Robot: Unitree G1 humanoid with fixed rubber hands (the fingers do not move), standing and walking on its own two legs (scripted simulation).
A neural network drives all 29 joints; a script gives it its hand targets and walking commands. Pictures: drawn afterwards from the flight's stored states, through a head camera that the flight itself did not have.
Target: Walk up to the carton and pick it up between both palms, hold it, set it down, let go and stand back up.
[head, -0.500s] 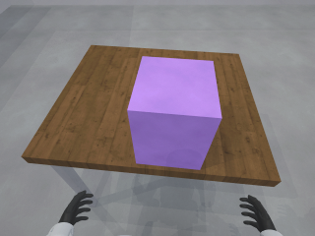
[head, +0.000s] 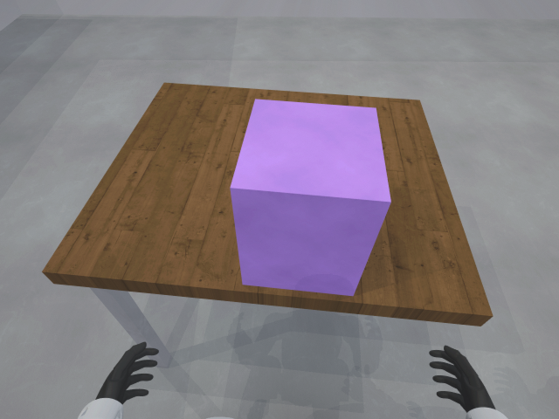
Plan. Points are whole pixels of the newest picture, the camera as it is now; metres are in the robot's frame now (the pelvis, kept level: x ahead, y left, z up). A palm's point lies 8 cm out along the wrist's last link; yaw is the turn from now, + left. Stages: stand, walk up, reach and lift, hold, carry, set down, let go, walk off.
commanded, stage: stand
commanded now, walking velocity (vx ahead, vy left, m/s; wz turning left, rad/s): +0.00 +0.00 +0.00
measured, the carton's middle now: (305, 200) +0.44 -0.03 +0.05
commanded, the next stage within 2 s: none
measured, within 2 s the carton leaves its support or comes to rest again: neither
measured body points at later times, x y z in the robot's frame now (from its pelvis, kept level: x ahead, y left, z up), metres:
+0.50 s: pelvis +0.00 +0.01 +0.00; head +0.00 +0.01 +0.45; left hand +0.15 +0.26 -0.09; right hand +0.17 -0.27 -0.06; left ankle +0.02 +0.12 -0.72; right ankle +0.02 -0.12 -0.72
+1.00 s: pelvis +0.00 +0.01 +0.01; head +0.00 +0.01 +0.46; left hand +0.15 +0.27 -0.09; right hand +0.17 -0.28 -0.06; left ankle +0.02 +0.12 -0.72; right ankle +0.02 -0.12 -0.72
